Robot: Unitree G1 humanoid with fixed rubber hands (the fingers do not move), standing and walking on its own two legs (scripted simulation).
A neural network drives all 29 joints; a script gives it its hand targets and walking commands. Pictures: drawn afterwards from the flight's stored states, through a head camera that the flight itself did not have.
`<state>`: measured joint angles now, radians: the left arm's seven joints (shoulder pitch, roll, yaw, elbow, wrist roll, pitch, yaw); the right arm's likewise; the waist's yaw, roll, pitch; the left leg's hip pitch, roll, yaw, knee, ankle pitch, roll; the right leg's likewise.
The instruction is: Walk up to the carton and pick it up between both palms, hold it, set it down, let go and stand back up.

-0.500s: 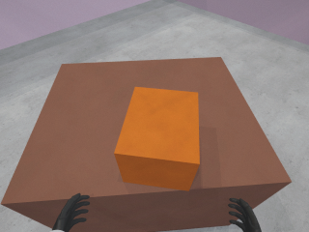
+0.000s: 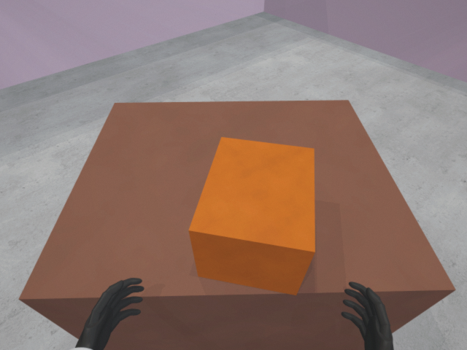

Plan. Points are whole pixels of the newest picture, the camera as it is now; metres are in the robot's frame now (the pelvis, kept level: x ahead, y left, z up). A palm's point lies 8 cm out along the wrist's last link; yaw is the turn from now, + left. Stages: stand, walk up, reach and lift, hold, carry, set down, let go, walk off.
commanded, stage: reach and lift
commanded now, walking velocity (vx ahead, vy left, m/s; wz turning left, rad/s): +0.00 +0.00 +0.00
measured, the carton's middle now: (256, 211) +0.39 -0.03 -0.02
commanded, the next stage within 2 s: none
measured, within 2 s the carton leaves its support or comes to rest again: neither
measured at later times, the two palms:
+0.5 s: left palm (103, 291) +0.21 +0.24 +0.02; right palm (363, 296) +0.20 -0.18 +0.01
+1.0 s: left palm (119, 229) +0.30 +0.22 +0.06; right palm (365, 251) +0.26 -0.19 +0.05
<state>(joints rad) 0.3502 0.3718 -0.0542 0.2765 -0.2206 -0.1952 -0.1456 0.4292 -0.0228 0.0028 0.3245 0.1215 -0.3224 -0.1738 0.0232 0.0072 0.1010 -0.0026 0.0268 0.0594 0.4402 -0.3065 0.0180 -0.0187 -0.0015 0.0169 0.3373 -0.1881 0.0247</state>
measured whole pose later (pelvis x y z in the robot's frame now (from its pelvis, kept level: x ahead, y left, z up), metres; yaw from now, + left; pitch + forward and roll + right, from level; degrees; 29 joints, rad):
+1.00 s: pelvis +0.01 -0.01 +0.00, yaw +1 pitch -4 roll -1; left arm -0.13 0.38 0.01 0.31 -0.27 0.09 -0.13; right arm 0.04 -0.08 0.02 0.16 0.21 0.04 -0.25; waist -0.02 -0.01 0.07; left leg -0.05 0.02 0.04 0.40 -0.28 0.01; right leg -0.07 -0.01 0.00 0.32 -0.18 0.03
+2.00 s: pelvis -0.01 -0.01 +0.00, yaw +2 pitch +5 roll -2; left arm -0.92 0.39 -0.03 1.14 -0.24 0.04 -0.09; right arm -0.75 -0.11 -0.04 0.89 0.24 0.05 -0.24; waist -0.14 0.00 -0.05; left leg -0.29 0.02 0.02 0.47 -0.27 0.01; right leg -0.29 0.00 -0.02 0.36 -0.15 0.02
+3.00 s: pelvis -0.03 -0.01 -0.04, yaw +2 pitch +21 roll -3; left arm -1.04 0.26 -0.04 1.51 -0.18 -0.35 -0.04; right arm -0.88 -0.01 -0.18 1.30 0.15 -0.33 -0.24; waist -0.16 0.01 -0.22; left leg -0.83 0.02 -0.02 0.81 -0.35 0.01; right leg -0.82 -0.01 -0.05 0.70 -0.25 0.02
